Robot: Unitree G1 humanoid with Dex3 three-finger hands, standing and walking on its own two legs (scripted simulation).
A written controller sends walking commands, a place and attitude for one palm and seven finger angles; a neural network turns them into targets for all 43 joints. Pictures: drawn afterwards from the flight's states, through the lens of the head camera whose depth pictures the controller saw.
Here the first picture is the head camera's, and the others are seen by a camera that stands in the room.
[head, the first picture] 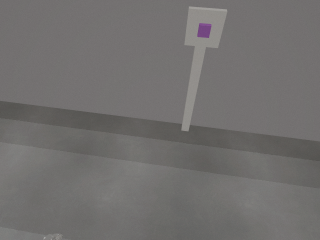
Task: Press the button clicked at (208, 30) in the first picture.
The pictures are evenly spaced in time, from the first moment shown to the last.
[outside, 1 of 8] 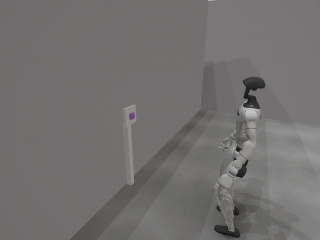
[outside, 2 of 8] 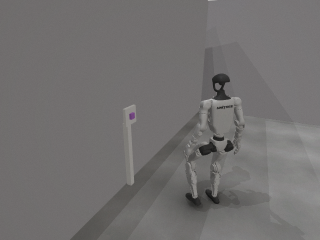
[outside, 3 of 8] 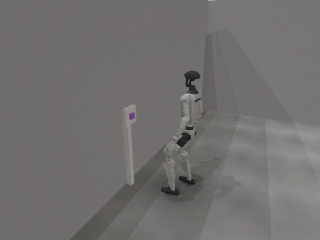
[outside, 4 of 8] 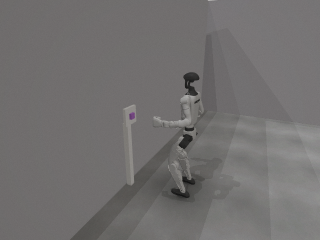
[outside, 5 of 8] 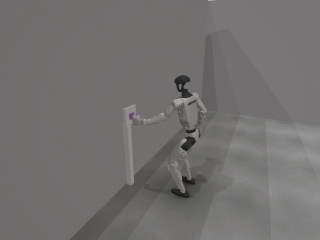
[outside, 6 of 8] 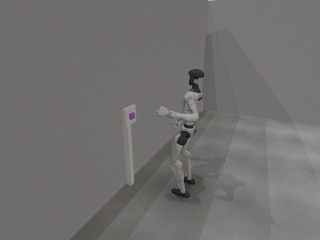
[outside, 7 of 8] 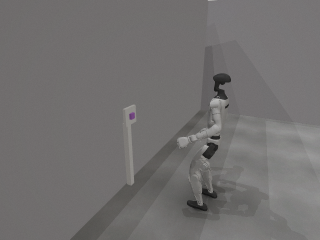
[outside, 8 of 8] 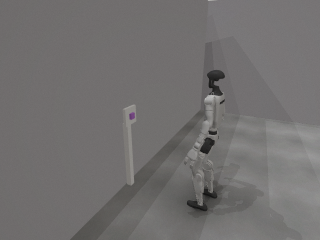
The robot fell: no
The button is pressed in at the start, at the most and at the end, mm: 0 11 0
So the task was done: yes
